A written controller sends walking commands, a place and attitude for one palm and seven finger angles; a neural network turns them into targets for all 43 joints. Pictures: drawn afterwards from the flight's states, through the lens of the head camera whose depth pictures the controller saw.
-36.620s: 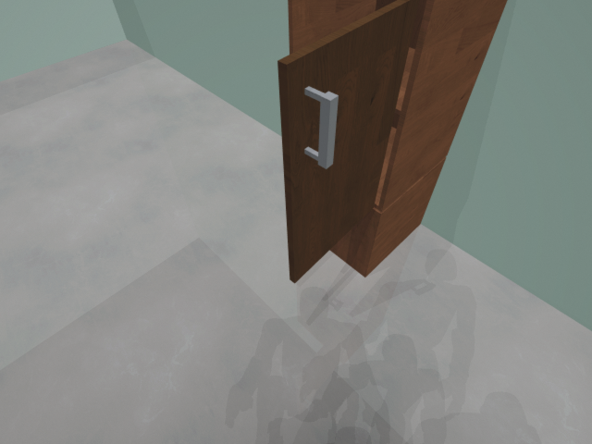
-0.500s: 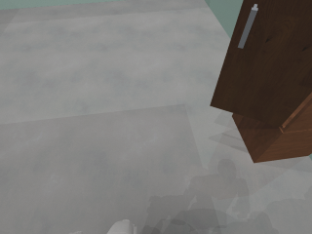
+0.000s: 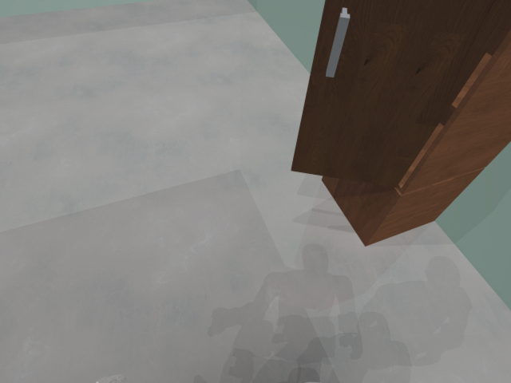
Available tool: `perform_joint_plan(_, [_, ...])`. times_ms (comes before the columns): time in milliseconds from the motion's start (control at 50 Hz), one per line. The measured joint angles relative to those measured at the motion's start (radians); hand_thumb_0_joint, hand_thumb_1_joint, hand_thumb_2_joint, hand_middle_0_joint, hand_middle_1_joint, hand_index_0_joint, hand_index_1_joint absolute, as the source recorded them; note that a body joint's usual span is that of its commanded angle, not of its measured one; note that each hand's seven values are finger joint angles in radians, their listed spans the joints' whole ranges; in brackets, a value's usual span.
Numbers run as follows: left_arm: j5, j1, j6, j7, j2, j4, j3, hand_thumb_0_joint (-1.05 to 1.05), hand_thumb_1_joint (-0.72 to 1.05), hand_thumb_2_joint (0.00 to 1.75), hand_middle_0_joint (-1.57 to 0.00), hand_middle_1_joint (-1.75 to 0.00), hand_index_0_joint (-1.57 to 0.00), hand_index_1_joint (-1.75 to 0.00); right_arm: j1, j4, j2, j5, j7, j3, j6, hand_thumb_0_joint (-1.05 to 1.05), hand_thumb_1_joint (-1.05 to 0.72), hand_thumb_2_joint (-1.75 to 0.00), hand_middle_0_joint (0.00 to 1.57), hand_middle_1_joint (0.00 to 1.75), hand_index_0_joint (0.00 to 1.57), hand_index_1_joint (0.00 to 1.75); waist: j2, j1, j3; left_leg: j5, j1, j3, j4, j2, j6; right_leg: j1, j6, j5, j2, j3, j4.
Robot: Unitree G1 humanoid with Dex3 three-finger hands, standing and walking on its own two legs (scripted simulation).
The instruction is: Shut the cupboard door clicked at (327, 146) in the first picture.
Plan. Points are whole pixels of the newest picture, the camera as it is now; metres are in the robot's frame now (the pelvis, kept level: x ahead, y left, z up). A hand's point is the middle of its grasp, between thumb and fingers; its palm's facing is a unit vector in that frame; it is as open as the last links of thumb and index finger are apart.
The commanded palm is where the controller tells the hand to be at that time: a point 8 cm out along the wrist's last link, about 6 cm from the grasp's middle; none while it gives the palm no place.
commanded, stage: take the last steps up to it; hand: left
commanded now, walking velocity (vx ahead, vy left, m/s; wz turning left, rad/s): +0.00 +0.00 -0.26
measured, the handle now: (337, 43) +0.78 -0.14 +0.13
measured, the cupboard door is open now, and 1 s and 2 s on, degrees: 59 59 59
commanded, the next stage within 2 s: come to a stop and stand still in 0.96 s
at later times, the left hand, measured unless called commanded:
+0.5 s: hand out of the picture +0.10 +0.17 -0.20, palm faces -0.10 -0.99 -0.13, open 7.4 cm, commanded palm none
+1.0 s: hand (259, 251) +0.41 +0.01 -0.18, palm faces -0.28 -0.94 -0.21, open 7.4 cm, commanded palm none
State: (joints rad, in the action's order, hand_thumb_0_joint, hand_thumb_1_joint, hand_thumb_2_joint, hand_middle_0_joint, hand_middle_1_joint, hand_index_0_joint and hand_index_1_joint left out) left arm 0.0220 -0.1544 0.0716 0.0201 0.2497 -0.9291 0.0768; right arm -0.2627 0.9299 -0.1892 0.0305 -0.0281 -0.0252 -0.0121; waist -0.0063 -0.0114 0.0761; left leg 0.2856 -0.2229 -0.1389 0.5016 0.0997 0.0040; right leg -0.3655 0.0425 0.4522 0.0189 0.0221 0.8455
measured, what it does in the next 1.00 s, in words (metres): walks ahead: right foot, then left foot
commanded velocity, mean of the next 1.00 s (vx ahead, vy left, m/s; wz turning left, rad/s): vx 0.25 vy -0.14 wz -0.14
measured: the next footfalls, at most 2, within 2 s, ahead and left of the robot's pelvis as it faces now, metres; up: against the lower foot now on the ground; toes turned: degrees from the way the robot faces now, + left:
right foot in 0.08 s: +0.02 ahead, -0.14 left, +0.00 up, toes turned -5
left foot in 0.44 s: +0.14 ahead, +0.08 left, +0.00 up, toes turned +0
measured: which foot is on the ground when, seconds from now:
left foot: down 0.00-0.10, up 0.12-0.42, down 0.44-0.92, up 0.94-1.00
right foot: up 0.00-0.06, down 0.08-0.44, up 0.46-0.90, down 0.92-1.00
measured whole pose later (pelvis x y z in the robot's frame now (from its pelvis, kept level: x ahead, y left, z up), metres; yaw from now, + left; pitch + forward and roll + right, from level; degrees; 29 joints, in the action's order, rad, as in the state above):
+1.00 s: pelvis +0.24 -0.14 -0.02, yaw -14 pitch -1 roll +0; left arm 0.02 -0.08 -0.04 0.02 0.19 -0.99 0.05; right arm -0.43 1.14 -0.16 0.01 -0.01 -0.05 -0.01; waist -0.02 -0.06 0.12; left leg 0.54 -0.21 -0.06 1.06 0.15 -0.02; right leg -0.42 -0.06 0.21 0.00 0.10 0.64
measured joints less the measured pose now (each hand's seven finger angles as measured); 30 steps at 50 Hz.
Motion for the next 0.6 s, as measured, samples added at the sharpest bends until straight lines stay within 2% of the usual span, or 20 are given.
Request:
perform_joint_plan(40, [-0.001, 0.010, -0.007, 0.000, -0.010, 0.001, -0.007, 0.01, 0.91, 0.90, -0.20, -0.30, -0.19, -0.29, -0.014, 0.016, -0.009, -0.001, 0.003, -0.007, -0.005, 0.00, -0.91, -0.89, 0.21, 0.30, 0.20, 0.30, -0.013, -0.009, 0.000, 0.018, -0.003, -0.013, 0.027, 0.009, -0.010, 0.048, -0.010, -0.044, -0.004, 0.013, -0.112])
perform_joint_plan(80, [0.000, 0.008, -0.021, 0.000, -0.015, 0.007, -0.014, 0.01, 0.91, 0.90, -0.20, -0.30, -0.19, -0.29, -0.033, 0.031, -0.018, -0.008, 0.007, -0.016, -0.011, 0.00, -0.91, -0.89, 0.21, 0.30, 0.20, 0.30, -0.014, -0.011, -0.010, 0.049, -0.015, -0.031, 0.078, 0.012, -0.025, 0.117, -0.026, -0.163, -0.004, 0.019, -0.269])
perform_joint_plan(100, [0.003, 0.007, -0.032, -0.005, -0.023, 0.003, -0.016, 0.01, 0.91, 0.90, -0.20, -0.30, -0.19, -0.29, -0.038, 0.040, -0.026, -0.013, 0.009, -0.021, -0.017, 0.00, -0.91, -0.89, 0.21, 0.30, 0.20, 0.30, -0.024, -0.011, -0.016, 0.069, -0.031, -0.029, 0.121, 0.020, -0.030, 0.130, -0.038, -0.140, -0.010, 0.016, -0.292])
perform_joint_plan(160, [0.005, -0.003, -0.049, -0.010, -0.057, -0.010, -0.032, 0.01, 0.91, 0.90, -0.20, -0.30, -0.20, -0.29, -0.036, 0.067, -0.051, -0.016, 0.006, -0.035, -0.046, 0.00, -0.91, -0.89, 0.21, 0.30, 0.20, 0.30, -0.056, -0.021, -0.026, 0.229, -0.123, 0.055, 0.369, -0.006, -0.037, 0.137, -0.062, -0.114, -0.023, 0.014, -0.285])
perform_joint_plan(220, [0.004, -0.034, -0.054, -0.015, -0.072, -0.020, -0.031, 0.01, 0.91, 0.90, -0.20, -0.30, -0.20, -0.30, -0.032, 0.079, -0.052, -0.009, 0.016, -0.038, -0.047, 0.01, -0.91, -0.89, 0.20, 0.30, 0.20, 0.30, -0.038, -0.015, -0.043, 0.192, -0.203, 0.073, 0.540, -0.026, -0.044, 0.173, -0.071, -0.145, -0.020, -0.004, -0.352])
perform_joint_plan(280, [0.004, -0.065, -0.061, -0.013, -0.073, -0.041, -0.030, 0.01, 0.90, 0.90, -0.20, -0.30, -0.20, -0.30, -0.026, 0.068, -0.043, -0.003, 0.029, -0.040, -0.035, 0.01, -0.91, -0.89, 0.20, 0.30, 0.20, 0.30, -0.013, -0.016, -0.056, 0.131, -0.235, 0.069, 0.518, -0.022, -0.054, 0.204, -0.075, -0.165, -0.023, -0.014, -0.409])
perform_joint_plan(380, [0.009, -0.109, -0.068, -0.003, -0.067, -0.076, -0.025, 0.01, 0.90, 0.90, -0.20, -0.30, -0.20, -0.30, -0.001, 0.050, -0.026, -0.002, 0.031, -0.041, -0.011, 0.01, -0.91, -0.89, 0.20, 0.30, 0.20, 0.30, 0.016, 0.002, -0.059, 0.105, -0.200, 0.064, 0.300, -0.023, -0.053, 0.234, -0.075, -0.150, -0.044, -0.027, -0.431])
perform_joint_plan(440, [0.003, -0.141, -0.061, 0.002, -0.058, -0.096, -0.018, 0.01, 0.90, 0.90, -0.20, -0.30, -0.20, -0.30, 0.000, 0.035, -0.022, -0.002, 0.024, -0.033, 0.024, 0.01, -0.91, -0.89, 0.20, 0.30, 0.20, 0.30, 0.030, 0.007, -0.064, 0.021, -0.110, 0.049, 0.088, -0.034, -0.045, 0.222, -0.066, -0.086, -0.059, -0.038, -0.353])
perform_joint_plan(500, [0.004, -0.158, -0.037, 0.008, -0.041, -0.122, -0.012, 0.01, 0.91, 0.90, -0.20, -0.30, -0.20, -0.30, 0.000, 0.033, -0.005, 0.010, 0.011, -0.021, 0.054, 0.00, -0.91, -0.89, 0.20, 0.30, 0.20, 0.30, 0.063, 0.002, -0.067, 0.032, -0.091, 0.012, 0.126, -0.031, 0.013, 0.099, -0.080, 0.020, -0.054, -0.047, -0.023])
perform_joint_plan(540, [0.015, -0.153, -0.025, 0.017, -0.030, -0.131, -0.006, 0.01, 0.91, 0.90, -0.20, -0.30, -0.20, -0.29, -0.027, 0.031, 0.005, 0.012, 0.005, -0.014, 0.062, 0.00, -0.91, -0.89, 0.21, 0.30, 0.20, 0.30, 0.068, -0.006, -0.073, 0.049, -0.046, -0.003, 0.092, -0.021, 0.019, 0.009, -0.076, -0.020, -0.042, -0.030, 0.165])
perform_joint_plan(600, [0.019, -0.116, -0.023, 0.027, -0.016, -0.116, 0.003, 0.01, 0.91, 0.90, -0.20, -0.30, -0.20, -0.29, -0.071, 0.051, 0.020, 0.008, -0.006, -0.006, 0.068, 0.00, -0.91, -0.89, 0.21, 0.30, 0.20, 0.30, 0.064, -0.006, -0.061, 0.024, 0.032, -0.012, -0.006, -0.010, 0.004, -0.103, -0.056, -0.132, -0.008, -0.019, 0.284])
